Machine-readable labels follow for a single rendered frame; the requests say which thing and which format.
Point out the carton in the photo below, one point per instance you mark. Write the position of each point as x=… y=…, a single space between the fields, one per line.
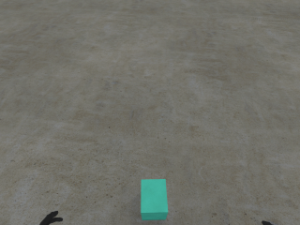
x=154 y=202

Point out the robot left hand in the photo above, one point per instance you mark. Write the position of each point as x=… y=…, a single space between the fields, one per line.
x=51 y=218

